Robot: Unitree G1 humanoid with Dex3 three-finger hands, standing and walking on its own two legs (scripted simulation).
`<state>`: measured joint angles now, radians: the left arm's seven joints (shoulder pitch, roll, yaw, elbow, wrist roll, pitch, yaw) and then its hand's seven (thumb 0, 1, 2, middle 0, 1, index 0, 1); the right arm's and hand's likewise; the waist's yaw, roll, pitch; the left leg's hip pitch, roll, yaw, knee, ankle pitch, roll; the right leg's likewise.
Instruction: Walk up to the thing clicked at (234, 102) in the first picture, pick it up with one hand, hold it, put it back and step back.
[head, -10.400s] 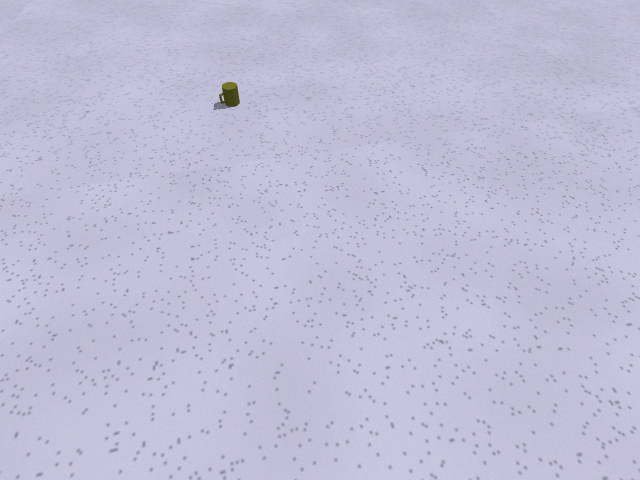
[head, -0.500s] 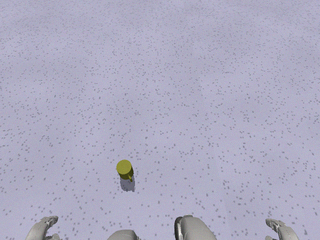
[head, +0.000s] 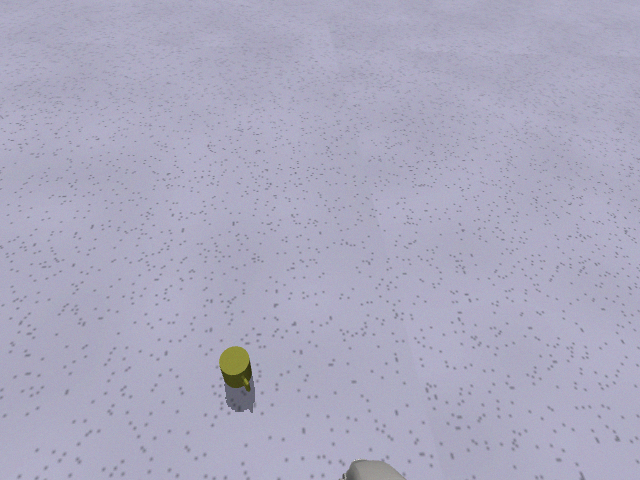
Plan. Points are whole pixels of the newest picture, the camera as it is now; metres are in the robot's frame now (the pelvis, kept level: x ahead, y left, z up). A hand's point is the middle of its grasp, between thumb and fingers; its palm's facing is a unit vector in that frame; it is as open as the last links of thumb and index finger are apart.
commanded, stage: walk up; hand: left
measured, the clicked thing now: (238, 371) +0.52 +0.19 -0.72
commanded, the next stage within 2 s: stand in 1.34 s
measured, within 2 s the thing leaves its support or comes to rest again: neither
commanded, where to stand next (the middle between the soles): +0.14 -0.03 m, yaw +1 degrees
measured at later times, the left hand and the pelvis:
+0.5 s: hand (147, 439) +0.21 +0.24 -0.16, palm faces -0.06 -0.93 -0.35, open 7.4 cm; pelvis +0.07 -0.01 -0.02, yaw -1 degrees
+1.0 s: hand out of the picture +0.05 +0.25 -0.16, palm faces -0.07 -0.90 -0.43, open 7.4 cm; pelvis +0.00 -0.02 -0.02, yaw -3 degrees
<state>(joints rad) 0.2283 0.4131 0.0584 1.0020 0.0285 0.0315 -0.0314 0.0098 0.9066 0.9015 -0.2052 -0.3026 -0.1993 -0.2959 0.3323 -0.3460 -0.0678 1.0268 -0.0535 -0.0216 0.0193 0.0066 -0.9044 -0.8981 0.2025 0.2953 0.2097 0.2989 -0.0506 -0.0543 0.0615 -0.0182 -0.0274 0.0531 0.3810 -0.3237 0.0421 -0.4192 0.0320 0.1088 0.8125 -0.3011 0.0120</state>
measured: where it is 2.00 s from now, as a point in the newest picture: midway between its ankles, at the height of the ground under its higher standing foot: outside the picture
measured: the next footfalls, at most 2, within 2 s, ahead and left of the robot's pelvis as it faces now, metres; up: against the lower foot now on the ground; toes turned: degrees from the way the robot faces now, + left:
right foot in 0.16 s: +0.12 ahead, -0.14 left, +0.00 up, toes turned -2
left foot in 0.50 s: +0.19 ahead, +0.10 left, +0.00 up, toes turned -1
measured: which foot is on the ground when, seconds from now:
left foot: down 0.00-0.20, up 0.22-0.48, down 0.50-0.84, up 0.86-1.00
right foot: up 0.00-0.14, down 0.16-0.52, up 0.54-0.80, down 0.82-1.00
